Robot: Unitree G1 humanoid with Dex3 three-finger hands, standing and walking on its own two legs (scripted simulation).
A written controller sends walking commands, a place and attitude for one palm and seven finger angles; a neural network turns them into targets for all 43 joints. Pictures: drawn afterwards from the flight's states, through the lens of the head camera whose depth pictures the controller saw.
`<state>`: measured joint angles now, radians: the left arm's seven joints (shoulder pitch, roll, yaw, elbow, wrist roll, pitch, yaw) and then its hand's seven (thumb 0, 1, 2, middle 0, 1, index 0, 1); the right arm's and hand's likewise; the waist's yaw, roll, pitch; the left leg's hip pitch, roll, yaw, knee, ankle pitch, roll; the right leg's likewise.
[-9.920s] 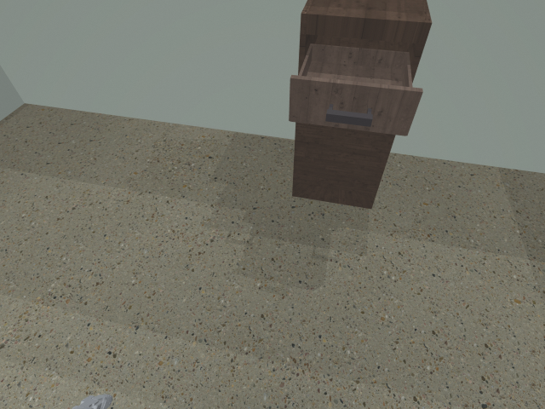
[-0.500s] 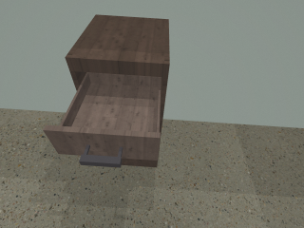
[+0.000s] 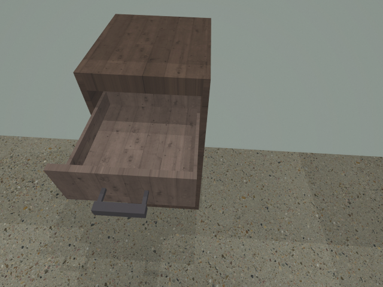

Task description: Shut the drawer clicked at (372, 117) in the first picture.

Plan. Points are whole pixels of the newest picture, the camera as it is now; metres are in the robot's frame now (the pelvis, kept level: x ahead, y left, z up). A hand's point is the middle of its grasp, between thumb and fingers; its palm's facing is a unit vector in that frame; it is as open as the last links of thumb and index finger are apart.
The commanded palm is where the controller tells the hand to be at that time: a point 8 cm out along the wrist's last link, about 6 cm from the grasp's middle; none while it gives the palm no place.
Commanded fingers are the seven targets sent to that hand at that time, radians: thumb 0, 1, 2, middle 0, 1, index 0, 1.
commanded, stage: come to a stop and stand still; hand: left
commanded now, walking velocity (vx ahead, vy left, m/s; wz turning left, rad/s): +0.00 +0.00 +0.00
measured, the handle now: (122, 201) +0.31 +0.19 -0.05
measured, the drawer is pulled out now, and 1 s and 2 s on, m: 0.30 0.30 0.30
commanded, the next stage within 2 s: look again from close up in 1.32 s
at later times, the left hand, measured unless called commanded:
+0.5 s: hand out of the picture +0.00 +0.18 -0.16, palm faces -0.01 -0.97 -0.24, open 7.4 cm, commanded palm none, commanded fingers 0.00 0.90 0.90 -0.20 -0.30 -0.20 -0.30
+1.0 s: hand out of the picture -0.01 +0.14 -0.17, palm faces +0.02 -0.98 -0.19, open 7.4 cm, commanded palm none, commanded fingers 0.00 0.90 0.90 -0.20 -0.30 -0.20 -0.30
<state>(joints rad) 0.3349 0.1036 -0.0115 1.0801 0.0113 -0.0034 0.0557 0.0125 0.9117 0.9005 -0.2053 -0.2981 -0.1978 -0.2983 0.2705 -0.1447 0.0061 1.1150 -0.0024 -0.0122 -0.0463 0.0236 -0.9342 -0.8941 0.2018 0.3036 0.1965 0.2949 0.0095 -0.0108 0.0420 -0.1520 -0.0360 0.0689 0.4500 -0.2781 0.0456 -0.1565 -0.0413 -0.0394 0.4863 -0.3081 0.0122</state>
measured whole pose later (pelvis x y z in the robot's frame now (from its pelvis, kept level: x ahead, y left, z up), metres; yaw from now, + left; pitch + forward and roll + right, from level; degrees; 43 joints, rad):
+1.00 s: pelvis +0.00 -0.03 +0.00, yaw +0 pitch -1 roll +1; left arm 0.29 0.14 -0.03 1.11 0.01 -0.01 0.03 0.01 0.91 0.90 -0.20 -0.30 -0.20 -0.30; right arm 0.26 -0.16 0.03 1.14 -0.01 -0.02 -0.03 0.01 -0.92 -0.89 0.20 0.30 0.20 0.29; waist 0.00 0.00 0.04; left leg -0.14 0.00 0.05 0.42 -0.26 0.00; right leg -0.14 0.00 -0.06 0.45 -0.29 -0.03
